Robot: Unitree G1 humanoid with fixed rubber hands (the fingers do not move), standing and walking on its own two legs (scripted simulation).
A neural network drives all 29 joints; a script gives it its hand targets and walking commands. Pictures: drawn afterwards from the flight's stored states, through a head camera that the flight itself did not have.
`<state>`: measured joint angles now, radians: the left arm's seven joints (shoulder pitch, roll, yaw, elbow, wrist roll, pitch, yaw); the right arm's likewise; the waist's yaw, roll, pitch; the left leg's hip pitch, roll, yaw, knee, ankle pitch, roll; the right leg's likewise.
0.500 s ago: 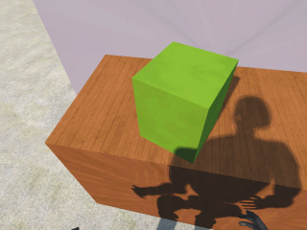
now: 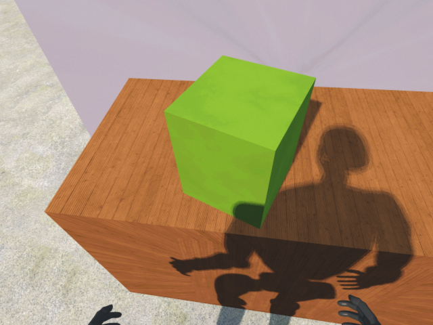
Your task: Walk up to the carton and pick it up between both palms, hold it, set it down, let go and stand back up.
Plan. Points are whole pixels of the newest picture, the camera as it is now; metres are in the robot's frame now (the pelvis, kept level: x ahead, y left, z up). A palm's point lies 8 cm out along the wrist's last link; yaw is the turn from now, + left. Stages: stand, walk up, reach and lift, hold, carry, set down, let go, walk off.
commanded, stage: reach and lift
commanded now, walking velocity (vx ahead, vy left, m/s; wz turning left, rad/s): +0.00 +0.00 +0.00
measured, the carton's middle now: (241, 142) +0.46 -0.02 +0.07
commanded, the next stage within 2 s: none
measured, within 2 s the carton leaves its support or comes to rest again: neither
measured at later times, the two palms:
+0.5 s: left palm (79, 306) +0.16 +0.28 -0.05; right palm (353, 317) +0.15 -0.20 -0.05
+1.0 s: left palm (70, 277) +0.20 +0.29 -0.01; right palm (338, 291) +0.18 -0.17 +0.00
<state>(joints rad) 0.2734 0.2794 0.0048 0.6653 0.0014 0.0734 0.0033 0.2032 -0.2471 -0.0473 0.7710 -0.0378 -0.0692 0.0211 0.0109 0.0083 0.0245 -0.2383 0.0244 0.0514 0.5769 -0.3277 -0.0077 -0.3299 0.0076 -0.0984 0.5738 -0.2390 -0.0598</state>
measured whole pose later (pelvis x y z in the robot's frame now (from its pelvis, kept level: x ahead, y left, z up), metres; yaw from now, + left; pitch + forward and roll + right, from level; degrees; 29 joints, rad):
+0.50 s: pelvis +0.01 +0.01 +0.01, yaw -1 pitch -6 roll -1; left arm 0.28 0.33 0.06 0.34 -0.04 0.20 -0.07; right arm 0.31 -0.08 -0.05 0.48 0.03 -0.12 -0.07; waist 0.02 -0.03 0.11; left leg -0.05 0.03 0.07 0.44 -0.30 0.00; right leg -0.12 0.03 -0.07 0.40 -0.18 -0.04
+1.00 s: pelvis +0.04 +0.05 +0.01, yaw -1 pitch -7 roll -2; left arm 0.36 0.37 0.00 0.16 -0.16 0.07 -0.13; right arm 0.42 -0.06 -0.05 0.17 0.12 -0.08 -0.16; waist 0.02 0.00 0.10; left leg 0.04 0.02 0.09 0.40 -0.32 0.05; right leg -0.01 0.03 -0.04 0.30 -0.16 0.00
